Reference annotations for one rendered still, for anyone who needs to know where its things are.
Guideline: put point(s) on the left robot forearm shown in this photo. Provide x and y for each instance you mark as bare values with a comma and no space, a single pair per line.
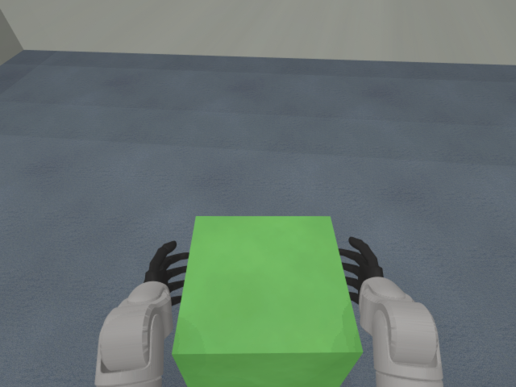
131,341

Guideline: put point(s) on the left robot hand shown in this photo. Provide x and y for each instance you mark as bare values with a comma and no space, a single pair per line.
158,265

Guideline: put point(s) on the carton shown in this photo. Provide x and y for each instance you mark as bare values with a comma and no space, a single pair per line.
265,303

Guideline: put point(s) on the right robot hand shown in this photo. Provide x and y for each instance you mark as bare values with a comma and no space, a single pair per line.
368,265

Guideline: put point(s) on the right robot forearm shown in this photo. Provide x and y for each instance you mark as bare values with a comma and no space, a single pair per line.
404,336

